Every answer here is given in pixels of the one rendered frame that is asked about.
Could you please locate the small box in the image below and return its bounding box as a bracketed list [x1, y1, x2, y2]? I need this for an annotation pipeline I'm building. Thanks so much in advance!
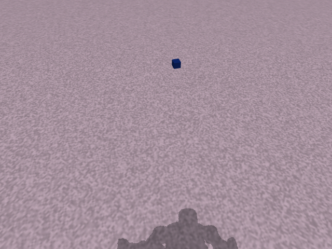
[172, 59, 181, 69]

